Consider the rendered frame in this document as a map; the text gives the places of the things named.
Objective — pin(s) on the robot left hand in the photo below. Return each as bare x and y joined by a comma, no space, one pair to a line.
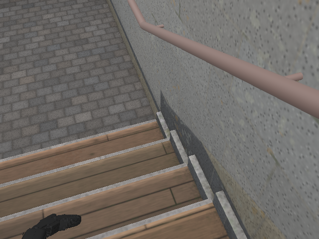
51,224

